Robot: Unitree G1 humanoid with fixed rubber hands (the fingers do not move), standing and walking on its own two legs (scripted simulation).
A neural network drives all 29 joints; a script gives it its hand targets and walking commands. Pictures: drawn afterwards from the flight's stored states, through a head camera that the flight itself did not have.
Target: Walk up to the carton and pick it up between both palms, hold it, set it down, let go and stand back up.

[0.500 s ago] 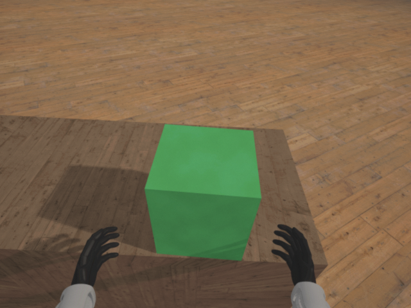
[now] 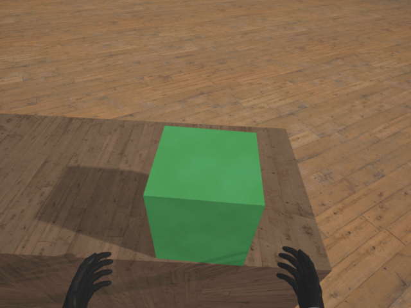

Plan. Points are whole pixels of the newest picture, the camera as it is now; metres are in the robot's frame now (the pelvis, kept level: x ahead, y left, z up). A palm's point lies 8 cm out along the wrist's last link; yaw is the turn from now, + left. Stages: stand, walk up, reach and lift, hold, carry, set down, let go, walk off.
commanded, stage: set down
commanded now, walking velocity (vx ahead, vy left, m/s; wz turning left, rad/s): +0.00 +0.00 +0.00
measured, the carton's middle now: (204, 197) +0.39 +0.00 +0.00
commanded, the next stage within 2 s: let go in 1.46 s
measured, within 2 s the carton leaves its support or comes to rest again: neither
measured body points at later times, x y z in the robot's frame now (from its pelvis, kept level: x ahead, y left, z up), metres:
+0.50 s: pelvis +0.00 +0.00 +0.00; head -0.01 +0.01 +0.45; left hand +0.18 +0.23 -0.05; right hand +0.18 -0.19 -0.04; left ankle +0.00 +0.13 -0.74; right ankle +0.00 -0.13 -0.74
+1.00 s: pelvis +0.00 +0.00 +0.00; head +0.00 +0.00 +0.45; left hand +0.18 +0.24 -0.06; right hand +0.18 -0.20 -0.06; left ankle +0.00 +0.13 -0.74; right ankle +0.00 -0.13 -0.74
